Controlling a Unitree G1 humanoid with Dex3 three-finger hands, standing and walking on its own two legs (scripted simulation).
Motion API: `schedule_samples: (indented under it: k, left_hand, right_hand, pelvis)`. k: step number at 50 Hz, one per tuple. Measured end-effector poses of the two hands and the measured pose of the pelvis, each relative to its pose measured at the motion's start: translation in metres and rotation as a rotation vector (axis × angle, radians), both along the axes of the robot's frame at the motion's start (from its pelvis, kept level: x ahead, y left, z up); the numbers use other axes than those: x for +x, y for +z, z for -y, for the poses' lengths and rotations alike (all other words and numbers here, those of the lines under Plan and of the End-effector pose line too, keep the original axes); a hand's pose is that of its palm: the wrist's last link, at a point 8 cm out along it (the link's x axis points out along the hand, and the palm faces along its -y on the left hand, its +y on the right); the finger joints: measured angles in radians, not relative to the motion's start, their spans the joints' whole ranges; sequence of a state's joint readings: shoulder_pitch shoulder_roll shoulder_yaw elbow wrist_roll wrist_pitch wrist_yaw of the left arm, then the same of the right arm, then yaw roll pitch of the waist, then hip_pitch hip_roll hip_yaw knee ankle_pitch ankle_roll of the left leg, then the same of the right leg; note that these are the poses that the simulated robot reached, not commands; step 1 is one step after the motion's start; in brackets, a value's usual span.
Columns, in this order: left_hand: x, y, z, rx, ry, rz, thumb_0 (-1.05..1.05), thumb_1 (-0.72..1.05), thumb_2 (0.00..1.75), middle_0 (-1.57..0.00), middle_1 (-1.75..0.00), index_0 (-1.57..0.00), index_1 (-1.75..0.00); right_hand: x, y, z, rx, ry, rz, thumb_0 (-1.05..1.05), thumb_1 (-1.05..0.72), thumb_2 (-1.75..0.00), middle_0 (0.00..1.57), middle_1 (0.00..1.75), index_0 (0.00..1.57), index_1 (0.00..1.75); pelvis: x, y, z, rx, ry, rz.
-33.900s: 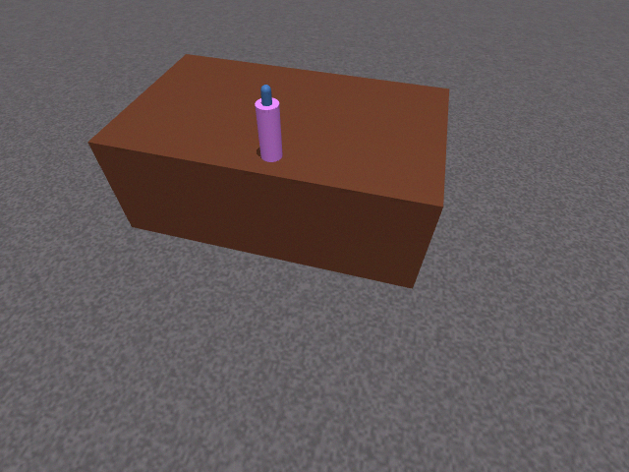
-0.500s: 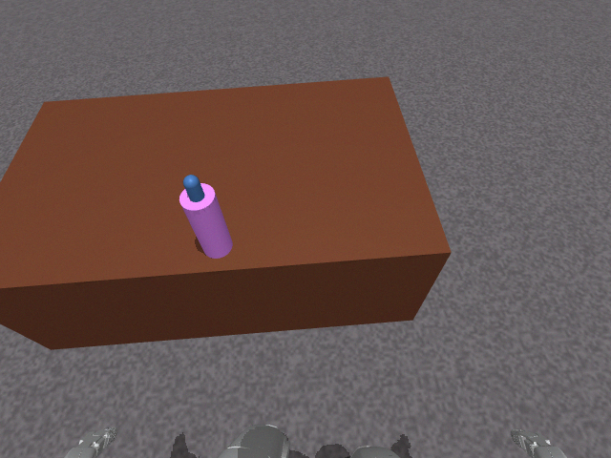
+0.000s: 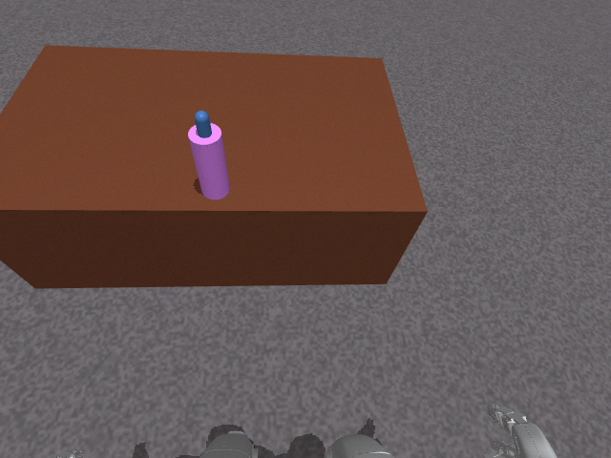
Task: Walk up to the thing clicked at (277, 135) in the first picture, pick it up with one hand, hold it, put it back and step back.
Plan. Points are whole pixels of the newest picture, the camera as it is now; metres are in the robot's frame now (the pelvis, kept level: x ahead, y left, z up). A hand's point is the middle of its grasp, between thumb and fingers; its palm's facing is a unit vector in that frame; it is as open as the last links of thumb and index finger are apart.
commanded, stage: step back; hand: left
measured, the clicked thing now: (209, 155) +0.75 +0.24 -0.19
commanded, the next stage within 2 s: stand in 1.88 s
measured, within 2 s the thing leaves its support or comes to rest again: neither
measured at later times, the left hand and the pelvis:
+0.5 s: hand out of the picture -0.06 +0.23 -0.14, palm faces +0.08 -0.89 -0.44, open 7.4 cm; pelvis -0.17 -0.05 -0.01, yaw +6 degrees
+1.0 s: hand out of the picture -0.33 +0.20 -0.14, palm faces +0.02 -0.89 -0.45, open 7.4 cm; pelvis -0.32 -0.07 +0.00, yaw -1 degrees
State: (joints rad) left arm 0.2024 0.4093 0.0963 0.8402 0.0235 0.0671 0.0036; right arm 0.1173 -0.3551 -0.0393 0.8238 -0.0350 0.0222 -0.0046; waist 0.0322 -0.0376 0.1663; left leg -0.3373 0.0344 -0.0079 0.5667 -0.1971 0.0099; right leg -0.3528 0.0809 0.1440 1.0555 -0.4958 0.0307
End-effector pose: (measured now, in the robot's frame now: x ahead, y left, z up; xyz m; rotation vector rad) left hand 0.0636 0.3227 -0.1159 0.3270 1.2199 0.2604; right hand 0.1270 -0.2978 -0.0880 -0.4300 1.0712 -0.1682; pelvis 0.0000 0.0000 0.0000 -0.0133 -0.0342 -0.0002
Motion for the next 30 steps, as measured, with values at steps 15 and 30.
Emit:
schedule_samples:
  k: [15, 30]
  left_hand:
    - [-0.108, 0.035, 0.055, 0.072, -0.010, -0.016, 0.01, 0.90, 0.90, -0.21, -0.30, -0.21, -0.30]
    - [-0.182, 0.001, 0.051, 0.024, 0.018, 0.151, 0.01, 0.90, 0.90, -0.21, -0.30, -0.21, -0.30]
  right_hand:
    - [-0.121, -0.035, 0.055, 0.073, -0.061, -0.074, 0.01, -0.90, -0.90, 0.20, 0.30, 0.20, 0.30]
    - [-0.239, -0.036, 0.042, 0.025, 0.030, -0.151, 0.01, -0.90, -0.90, 0.20, 0.30, 0.20, 0.30]
  pelvis:
    - [-0.096, 0.003, 0.045, 0.069, 0.006, -0.016]
    - [-0.215, -0.016, 0.044, 0.049, 0.103, 0.036]
